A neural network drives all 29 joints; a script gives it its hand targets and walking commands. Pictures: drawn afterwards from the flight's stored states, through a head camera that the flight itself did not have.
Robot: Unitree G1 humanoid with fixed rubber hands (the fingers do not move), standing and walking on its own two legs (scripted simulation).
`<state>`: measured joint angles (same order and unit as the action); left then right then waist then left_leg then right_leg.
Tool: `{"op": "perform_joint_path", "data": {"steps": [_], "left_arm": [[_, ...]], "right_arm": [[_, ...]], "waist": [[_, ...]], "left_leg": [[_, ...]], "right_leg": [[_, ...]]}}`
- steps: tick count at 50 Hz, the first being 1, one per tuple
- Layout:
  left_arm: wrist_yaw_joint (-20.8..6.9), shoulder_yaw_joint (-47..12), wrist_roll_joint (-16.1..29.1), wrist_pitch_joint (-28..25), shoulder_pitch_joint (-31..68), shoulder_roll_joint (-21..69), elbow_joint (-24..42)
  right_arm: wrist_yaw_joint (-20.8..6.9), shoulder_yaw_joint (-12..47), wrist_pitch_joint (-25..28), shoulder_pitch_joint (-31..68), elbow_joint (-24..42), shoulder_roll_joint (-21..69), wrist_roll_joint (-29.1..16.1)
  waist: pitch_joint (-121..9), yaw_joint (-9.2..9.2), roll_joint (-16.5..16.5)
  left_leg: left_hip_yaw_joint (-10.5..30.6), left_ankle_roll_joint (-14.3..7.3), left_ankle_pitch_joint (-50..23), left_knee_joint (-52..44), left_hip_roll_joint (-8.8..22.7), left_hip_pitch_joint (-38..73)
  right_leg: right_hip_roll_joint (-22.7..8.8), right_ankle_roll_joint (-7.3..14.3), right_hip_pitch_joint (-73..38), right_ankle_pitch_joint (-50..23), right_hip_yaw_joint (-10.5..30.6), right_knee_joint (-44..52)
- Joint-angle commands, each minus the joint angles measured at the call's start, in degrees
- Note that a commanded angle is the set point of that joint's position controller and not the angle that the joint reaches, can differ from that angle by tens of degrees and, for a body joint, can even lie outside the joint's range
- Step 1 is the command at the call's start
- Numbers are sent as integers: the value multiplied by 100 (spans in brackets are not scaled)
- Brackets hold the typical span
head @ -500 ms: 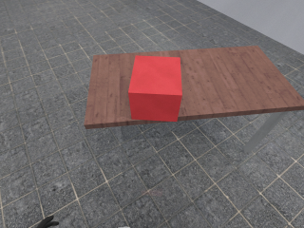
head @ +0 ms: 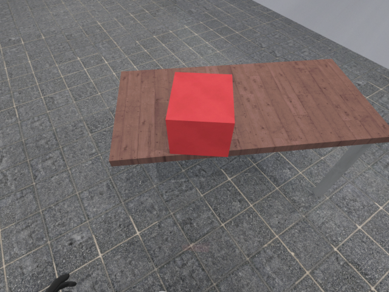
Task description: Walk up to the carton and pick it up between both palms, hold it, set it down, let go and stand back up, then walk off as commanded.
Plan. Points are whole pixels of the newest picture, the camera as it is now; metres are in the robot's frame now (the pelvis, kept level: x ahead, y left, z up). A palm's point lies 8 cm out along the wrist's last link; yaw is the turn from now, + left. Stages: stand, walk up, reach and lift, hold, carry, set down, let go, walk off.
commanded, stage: walk up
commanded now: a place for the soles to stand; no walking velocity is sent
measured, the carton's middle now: (201, 113) +0.69 -0.01 -0.11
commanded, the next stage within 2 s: none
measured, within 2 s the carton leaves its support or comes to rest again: neither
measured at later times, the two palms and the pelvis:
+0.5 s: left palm out of the picture +0.11 +0.31 -0.10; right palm out of the picture +0.06 -0.32 -0.10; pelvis +0.00 +0.00 +0.00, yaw +0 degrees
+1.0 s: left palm out of the picture +0.11 +0.31 -0.10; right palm out of the picture +0.07 -0.32 -0.10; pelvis +0.00 -0.01 +0.00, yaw +0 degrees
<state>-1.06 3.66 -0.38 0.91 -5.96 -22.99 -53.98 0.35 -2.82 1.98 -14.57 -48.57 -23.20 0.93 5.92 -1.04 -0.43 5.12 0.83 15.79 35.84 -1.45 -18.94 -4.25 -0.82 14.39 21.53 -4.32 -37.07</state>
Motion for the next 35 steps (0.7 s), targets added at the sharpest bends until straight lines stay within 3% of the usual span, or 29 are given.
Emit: {"op": "perform_joint_path", "data": {"steps": [1,3,4,6,8,9,10,12,13,14,15,17,18,19,20,22,24,25,27,28,29,31,32,33,34,35], "left_arm": [[13,179,5,-103,93,-944,424],[22,205,-5,-191,1,-1152,342],[24,264,-4,-214,-62,-1273,335],[44,286,-30,-190,117,-1415,409],[53,320,-19,-155,217,-1416,453],[40,311,-34,-125,327,-1401,502],[41,247,-23,-117,420,-1279,565],[33,225,12,-70,479,-1116,548],[27,210,37,-53,394,-1021,573],[18,186,12,-54,302,-984,533],[19,197,14,-79,119,-950,482],[12,189,4,-133,32,-1081,395],[19,223,-19,-158,12,-1134,377],[23,245,-40,-191,56,-1245,393],[23,294,-44,-186,120,-1374,387],[46,309,-44,-168,217,-1449,473],[47,286,-34,-126,367,-1379,541],[39,274,-26,-96,417,-1315,529],[23,230,13,-46,459,-1097,644],[12,189,14,-1,387,-1015,586],[6,164,28,-3,236,-965,536],[-3,172,20,-64,79,-990,492],[15,189,30,-122,-13,-1019,411],[27,207,9,-177,-90,-1082,353],[35,271,-25,-210,-92,-1172,347],[42,276,-40,-223,-8,-1287,431]], "right_arm": [[101,-144,162,277,119,-1510,34],[91,-65,166,410,202,-1230,-32],[81,-58,156,360,203,-1178,-85],[91,-74,129,144,140,-1115,-79],[92,-95,132,-50,104,-1097,-50],[91,-128,124,-201,54,-1128,-32],[88,-137,138,-112,49,-1184,-6],[78,-168,164,-5,100,-1388,29],[95,-163,175,43,119,-1489,33],[105,-166,170,129,138,-1545,40],[114,-148,163,174,135,-1507,35],[105,-105,154,316,192,-1362,-21],[88,-76,137,329,159,-1244,-43],[80,-58,126,315,204,-1132,-70],[80,-71,128,203,184,-1093,-52],[75,-104,121,-13,111,-1074,-27],[79,-163,134,-172,65,-1183,15],[71,-172,143,-204,55,-1227,17],[89,-193,187,-133,84,-1470,50],[99,-217,185,-46,112,-1598,41],[108,-189,195,44,151,-1636,52],[121,-162,179,199,164,-1498,16],[123,-130,164,330,147,-1400,-21],[109,-100,149,350,188,-1200,-66],[84,-87,140,258,144,-1084,-76],[86,-61,127,176,168,-1045,-92]], "waist": [[-726,319,712],[-1029,357,251],[-1155,364,56],[-1077,240,-116],[-995,139,-200],[-1002,91,-364],[-929,126,-190],[-865,209,457],[-901,213,678],[-816,248,713],[-844,316,581],[-988,318,348],[-947,331,344],[-1015,292,129],[-1033,268,-195],[-912,182,-316],[-989,141,-234],[-902,150,-176],[-935,153,550],[-806,181,713],[-811,228,816],[-869,261,688],[-919,362,599],[-1156,347,338],[-1309,338,137],[-1255,274,-273]], "left_leg": [[2067,-1026,-1229,-1181,1121,-9],[1121,-581,-1916,-686,640,-331],[755,-432,-1790,-395,384,-301],[329,-289,-1452,33,106,-282],[134,-295,-1516,124,127,-127],[213,-329,-1420,29,188,5],[349,-418,-1519,-137,256,99],[1259,-695,-1417,-784,676,-40],[1784,-957,-1295,-1085,959,-36],[1998,-1049,-1267,-1168,1106,2],[1996,-1011,-1257,-1133,1084,-46],[1446,-699,-1417,-962,837,-338],[1013,-521,-1426,-726,592,-496],[698,-382,-1361,-424,304,-433],[415,-279,-1216,-102,132,-443],[13,-219,-1030,204,17,-208],[190,-335,-1174,-3,115,42],[458,-404,-1389,-209,260,52],[1502,-833,-1429,-897,816,138],[2105,-1064,-1292,-1238,1111,129],[2475,-1210,-1294,-1340,1253,246],[2139,-1079,-1674,-1187,1164,488],[1659,-887,-2241,-883,1030,293],[1129,-621,-2348,-603,737,3],[758,-392,-2052,-340,453,-171],[449,-285,-1482,-108,165,-382]], "right_leg": [[221,376,-240,476,515,443],[-143,451,-1107,-661,571,777],[-390,542,-1190,-926,715,874],[-798,747,-1022,-1060,919,942],[-832,817,-748,-1068,743,830],[-752,750,-622,-816,631,777],[-603,626,-422,-709,524,582],[-101,382,-258,-108,246,4],[149,317,-174,306,286,-190],[276,297,-112,549,360,-81],[241,347,-330,556,434,331],[-2,421,-885,-26,479,654],[-213,482,-1048,-354,603,853],[-488,594,-1058,-687,747,954],[-718,694,-1018,-664,900,1108],[-1030,914,-705,-665,1033,1103],[-869,787,-515,-558,787,820],[-629,669,-366,-469,519,565],[3,361,-123,66,258,-168],[353,279,64,609,338,-424],[431,288,196,949,482,-377],[302,336,81,710,544,165],[134,396,-387,0,501,648],[-85,464,-956,-721,515,797],[-383,579,-1254,-996,710,1006],[-705,687,-1215,-916,999,1149]]}}
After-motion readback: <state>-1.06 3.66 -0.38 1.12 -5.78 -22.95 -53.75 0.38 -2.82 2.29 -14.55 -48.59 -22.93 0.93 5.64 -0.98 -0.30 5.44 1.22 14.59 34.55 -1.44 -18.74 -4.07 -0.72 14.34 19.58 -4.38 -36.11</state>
